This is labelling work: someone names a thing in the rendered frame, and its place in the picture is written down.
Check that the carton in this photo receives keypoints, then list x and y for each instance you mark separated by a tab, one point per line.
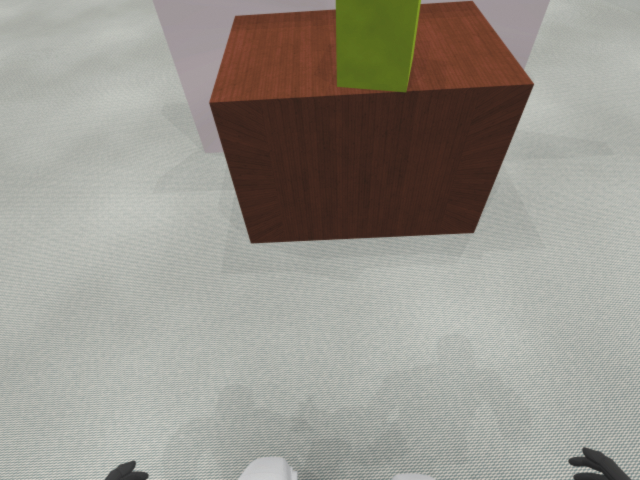
375	42

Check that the robot right hand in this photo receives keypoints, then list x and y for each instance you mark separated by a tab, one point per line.
599	462

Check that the left robot thigh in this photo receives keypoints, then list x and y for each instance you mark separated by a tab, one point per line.
269	468

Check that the pedestal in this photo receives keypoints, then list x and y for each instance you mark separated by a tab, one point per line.
313	161

